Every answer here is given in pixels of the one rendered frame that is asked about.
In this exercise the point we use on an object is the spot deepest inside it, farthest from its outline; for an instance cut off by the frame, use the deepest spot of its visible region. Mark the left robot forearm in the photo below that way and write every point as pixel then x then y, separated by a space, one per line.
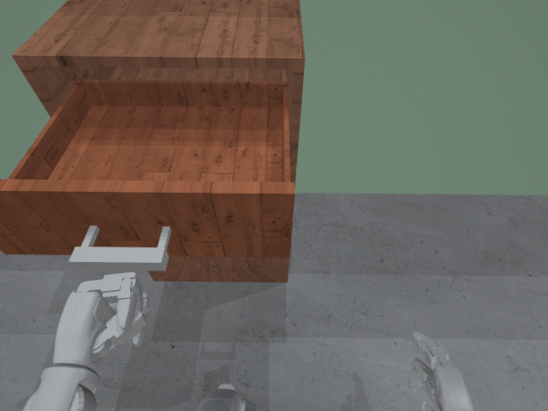
pixel 65 387

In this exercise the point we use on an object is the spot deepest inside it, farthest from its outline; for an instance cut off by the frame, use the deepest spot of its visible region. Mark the robot right hand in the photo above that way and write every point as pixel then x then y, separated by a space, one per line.
pixel 445 387

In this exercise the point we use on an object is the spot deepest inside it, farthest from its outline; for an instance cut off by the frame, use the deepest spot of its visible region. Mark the robot left hand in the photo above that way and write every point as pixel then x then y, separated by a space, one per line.
pixel 115 302

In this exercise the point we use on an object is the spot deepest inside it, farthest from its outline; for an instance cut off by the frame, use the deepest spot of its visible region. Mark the cabinet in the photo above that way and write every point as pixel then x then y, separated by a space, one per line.
pixel 184 40

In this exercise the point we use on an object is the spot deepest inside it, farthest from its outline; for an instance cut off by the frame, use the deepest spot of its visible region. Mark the robot left shin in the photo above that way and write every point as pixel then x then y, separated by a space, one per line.
pixel 226 386

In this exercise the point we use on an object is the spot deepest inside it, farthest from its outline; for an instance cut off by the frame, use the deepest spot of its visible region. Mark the handle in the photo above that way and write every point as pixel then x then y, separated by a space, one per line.
pixel 90 258

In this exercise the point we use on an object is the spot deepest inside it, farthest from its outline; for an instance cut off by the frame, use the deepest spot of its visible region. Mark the left robot thigh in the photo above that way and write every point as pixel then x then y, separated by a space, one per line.
pixel 223 400

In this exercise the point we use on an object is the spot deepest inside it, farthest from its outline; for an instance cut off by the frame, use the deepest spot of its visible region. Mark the drawer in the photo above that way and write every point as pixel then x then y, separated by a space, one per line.
pixel 209 159

